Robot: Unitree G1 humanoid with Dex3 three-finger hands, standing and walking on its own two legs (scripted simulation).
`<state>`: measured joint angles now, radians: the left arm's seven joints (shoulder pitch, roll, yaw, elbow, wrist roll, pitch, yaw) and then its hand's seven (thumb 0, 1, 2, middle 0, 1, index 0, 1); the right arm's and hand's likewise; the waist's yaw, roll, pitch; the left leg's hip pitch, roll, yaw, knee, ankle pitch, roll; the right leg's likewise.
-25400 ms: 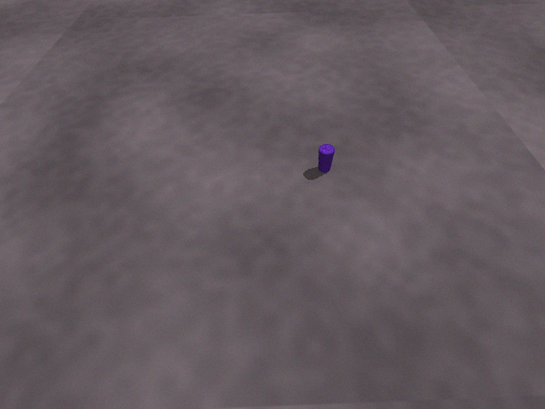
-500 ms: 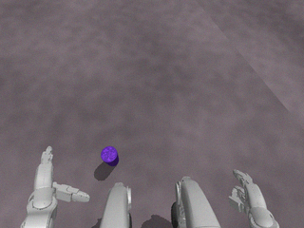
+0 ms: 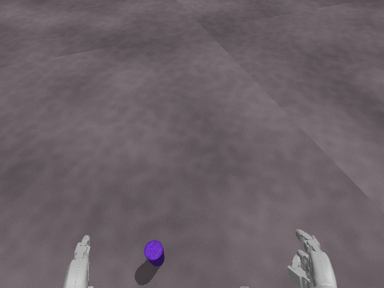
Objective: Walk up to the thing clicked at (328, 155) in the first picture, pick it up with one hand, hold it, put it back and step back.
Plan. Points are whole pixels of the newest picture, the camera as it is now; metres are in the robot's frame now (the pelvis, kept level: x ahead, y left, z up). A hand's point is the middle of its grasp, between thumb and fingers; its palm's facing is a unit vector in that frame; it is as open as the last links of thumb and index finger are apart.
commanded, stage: home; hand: left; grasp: from the side
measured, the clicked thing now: (155, 254) +0.38 +0.18 -0.65
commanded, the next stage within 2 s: stand in 1.58 s
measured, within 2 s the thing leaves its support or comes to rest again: neither
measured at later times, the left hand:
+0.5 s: hand (112, 283) +0.17 +0.18 -0.05, palm faces +0.11 -0.95 -0.29, open 17.6 cm
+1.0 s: hand (115, 287) +0.16 +0.17 -0.05, palm faces +0.12 -0.95 -0.29, open 17.6 cm
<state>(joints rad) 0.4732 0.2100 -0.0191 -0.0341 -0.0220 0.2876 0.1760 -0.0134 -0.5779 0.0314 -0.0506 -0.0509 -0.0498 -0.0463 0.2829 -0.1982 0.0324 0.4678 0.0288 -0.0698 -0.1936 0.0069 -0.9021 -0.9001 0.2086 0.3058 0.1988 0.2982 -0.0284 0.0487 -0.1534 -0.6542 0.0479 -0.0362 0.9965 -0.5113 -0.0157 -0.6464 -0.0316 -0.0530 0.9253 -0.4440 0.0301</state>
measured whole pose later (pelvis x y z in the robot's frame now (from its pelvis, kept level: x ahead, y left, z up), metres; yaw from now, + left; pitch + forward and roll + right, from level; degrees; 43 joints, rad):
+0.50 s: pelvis +0.00 -0.01 +0.01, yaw +0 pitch +7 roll -2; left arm 0.45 0.20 -0.01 0.03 -0.01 0.28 0.15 -0.01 -0.57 0.03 -0.05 -0.05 -0.05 -0.05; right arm 0.29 -0.20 0.03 0.51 0.02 -0.10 -0.18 0.01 -0.90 -0.90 0.21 0.31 0.20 0.30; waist -0.03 0.04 -0.11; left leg -0.59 0.05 -0.04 0.95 -0.49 -0.02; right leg -0.59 -0.03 -0.06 0.89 -0.43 0.02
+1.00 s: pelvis -0.01 -0.01 +0.01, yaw +0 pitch +7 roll -2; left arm 0.44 0.19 -0.01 0.04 -0.01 0.27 0.14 -0.01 -0.56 0.04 -0.05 -0.06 -0.05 -0.05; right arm 0.26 -0.21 0.03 0.52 0.01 -0.12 -0.19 0.01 -0.90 -0.90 0.21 0.31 0.20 0.30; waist -0.02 0.04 -0.10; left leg -0.58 0.05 -0.04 0.93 -0.47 -0.03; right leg -0.58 -0.03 -0.06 0.89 -0.42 0.01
